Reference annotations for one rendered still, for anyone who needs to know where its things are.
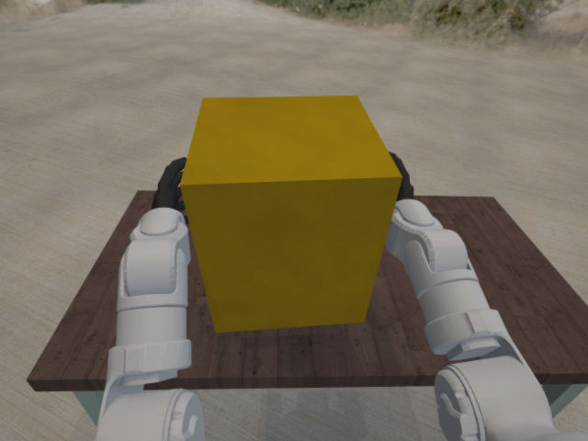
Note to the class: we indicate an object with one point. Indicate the carton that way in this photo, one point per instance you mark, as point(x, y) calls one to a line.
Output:
point(289, 200)

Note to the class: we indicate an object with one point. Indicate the robot right hand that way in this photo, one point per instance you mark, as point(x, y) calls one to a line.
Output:
point(406, 189)

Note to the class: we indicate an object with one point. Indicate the table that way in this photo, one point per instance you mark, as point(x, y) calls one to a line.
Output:
point(546, 319)

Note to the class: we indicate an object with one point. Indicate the robot left hand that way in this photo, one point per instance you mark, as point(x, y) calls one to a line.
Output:
point(168, 192)

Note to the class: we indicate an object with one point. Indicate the robot right upper arm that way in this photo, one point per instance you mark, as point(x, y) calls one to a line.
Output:
point(494, 399)

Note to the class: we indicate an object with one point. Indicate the robot left upper arm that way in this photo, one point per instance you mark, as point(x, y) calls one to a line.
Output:
point(162, 415)

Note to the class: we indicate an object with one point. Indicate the robot right forearm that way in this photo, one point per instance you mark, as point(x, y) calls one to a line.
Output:
point(460, 323)

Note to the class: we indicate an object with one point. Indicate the robot left forearm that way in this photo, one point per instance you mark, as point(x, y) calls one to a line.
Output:
point(151, 340)

